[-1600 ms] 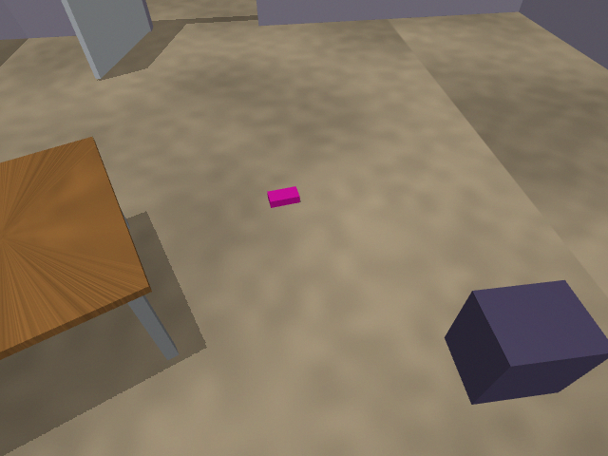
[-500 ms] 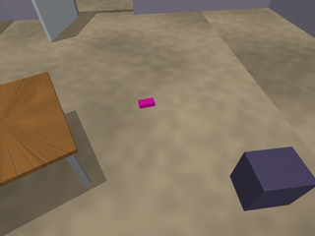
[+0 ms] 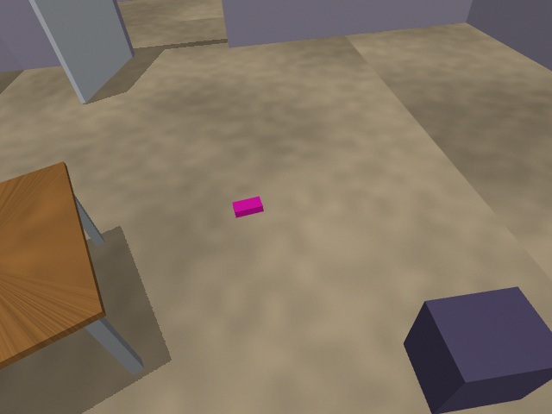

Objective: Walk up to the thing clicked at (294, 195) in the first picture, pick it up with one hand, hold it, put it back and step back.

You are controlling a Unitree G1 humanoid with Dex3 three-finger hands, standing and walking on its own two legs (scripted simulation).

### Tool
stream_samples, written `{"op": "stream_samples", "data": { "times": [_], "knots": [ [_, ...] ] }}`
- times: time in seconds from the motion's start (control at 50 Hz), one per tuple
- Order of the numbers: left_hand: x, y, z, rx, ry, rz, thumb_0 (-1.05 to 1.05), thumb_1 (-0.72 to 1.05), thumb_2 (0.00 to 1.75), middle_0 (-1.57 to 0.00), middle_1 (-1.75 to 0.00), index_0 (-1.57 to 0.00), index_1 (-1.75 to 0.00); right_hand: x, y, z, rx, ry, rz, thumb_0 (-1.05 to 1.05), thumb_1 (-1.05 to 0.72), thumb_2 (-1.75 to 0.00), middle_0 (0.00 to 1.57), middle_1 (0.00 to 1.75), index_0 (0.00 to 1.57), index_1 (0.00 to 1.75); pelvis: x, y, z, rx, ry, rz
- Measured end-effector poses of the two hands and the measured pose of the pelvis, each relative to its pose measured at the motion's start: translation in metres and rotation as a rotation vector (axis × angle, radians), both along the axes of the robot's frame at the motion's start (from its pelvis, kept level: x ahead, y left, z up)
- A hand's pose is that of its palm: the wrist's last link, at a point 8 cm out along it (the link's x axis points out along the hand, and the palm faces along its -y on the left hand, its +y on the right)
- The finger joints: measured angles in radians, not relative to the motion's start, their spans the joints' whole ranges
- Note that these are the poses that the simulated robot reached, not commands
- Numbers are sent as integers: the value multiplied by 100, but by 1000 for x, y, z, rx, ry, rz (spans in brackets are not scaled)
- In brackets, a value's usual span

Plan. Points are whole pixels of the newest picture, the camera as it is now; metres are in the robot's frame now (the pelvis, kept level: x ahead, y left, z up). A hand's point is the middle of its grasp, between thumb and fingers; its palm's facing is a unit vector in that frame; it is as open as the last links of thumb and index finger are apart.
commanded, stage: walk up
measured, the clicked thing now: (247, 206) +1.26 +0.27 -0.75
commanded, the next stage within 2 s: none
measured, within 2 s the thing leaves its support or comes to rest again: neither
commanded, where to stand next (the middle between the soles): +0.77 +0.04 m, yaw -2 degrees
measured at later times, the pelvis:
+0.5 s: pelvis +0.23 +0.05 +0.00, yaw +0 degrees
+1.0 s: pelvis +0.43 +0.02 +0.00, yaw -1 degrees
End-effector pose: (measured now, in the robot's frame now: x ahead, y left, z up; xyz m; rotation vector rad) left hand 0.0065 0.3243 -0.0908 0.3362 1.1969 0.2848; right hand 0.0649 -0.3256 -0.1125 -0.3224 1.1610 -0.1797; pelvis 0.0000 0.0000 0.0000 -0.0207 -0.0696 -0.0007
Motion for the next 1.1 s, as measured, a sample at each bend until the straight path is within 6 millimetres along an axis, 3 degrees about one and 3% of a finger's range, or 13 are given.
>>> {"op": "stream_samples", "data": {
  "times": [0.06, 0.14, 0.32, 0.42, 0.52, 0.62, 0.72, 0.8, 0.9, 1.02, 1.1],
  "knots": [
    [13, -5, -4, -24, 21, 8, 1, 90, 90, -20, -30, -21, -30, 31, 6, 8, 11, -18, 26, 0, -91, -90, 20, 30, 20, 30, 23, 0, 3, -4, 8, 4],
    [46, -2, -14, -50, 25, 7, 1, 90, 90, -20, -30, -21, -30, 71, 15, 14, 2, 0, 60, 0, -91, -90, 20, 30, 20, 30, 58, 5, 2, -14, 19, 16],
    [153, 32, -48, -79, 57, -36, 1, 90, 90, -20, -30, -21, -30, 181, 51, 16, -59, -91, 66, 0, -91, -90, 20, 30, 21, 30, 149, 43, -18, 6, 29, 8],
    [235, 39, -31, -75, -7, -100, 1, 91, 90, -20, -30, -20, -30, 200, 64, 29, -46, -106, 5, 0, -90, -90, 20, 30, 21, 30, 195, 49, -3, 4, 19, -1],
    [309, 41, -14, -61, -83, -137, 1, 91, 90, -20, -30, -20, -30, 212, 61, 26, -38, -45, -19, 0, -90, -90, 20, 30, 21, 30, 238, 47, 1, 26, 13, -10],
    [372, 30, -4, -38, -87, -184, 0, 91, 90, -20, -30, -20, -30, 236, 46, 9, -17, -7, -46, 0, -90, -90, 20, 30, 21, 30, 283, 38, -4, 47, 16, -27],
    [429, 11, -6, 9, -121, -186, 0, 91, 90, -20, -30, -20, -30, 279, 23, -23, 4, 25, -63, 0, -90, -90, 20, 30, 21, 30, 336, 18, -22, 28, 21, -28],
    [450, -4, 2, 8, -160, -152, 0, 91, 90, -20, -30, -20, -30, 325, 22, -25, 27, 37, -24, 0, -91, -90, 20, 30, 20, 30, 365, 9, -17, 41, 10, -25],
    [455, -8, 11, -2, -112, -119, 0, 90, 90, -20, -30, -21, -30, 387, 24, -8, 43, -29, 9, 0, -91, -90, 20, 30, 20, 30, 398, 9, -1, 38, 10, -35],
    [467, 7, 3, -14, -52, -96, 0, 90, 90, -21, -30, -21, -30, 442, 28, 6, 13, -37, 40, 0, -91, -90, 20, 30, 20, 30, 439, 19, 0, 7, 21, -30],
    [478, 25, -9, -35, 37, -116, 0, 90, 90, -20, -30, -21, -30, 488, 39, 16, -22, -92, 28, 0, -91, -90, 20, 30, 20, 30, 469, 38, -4, -6, 37, -93]
  ]
}}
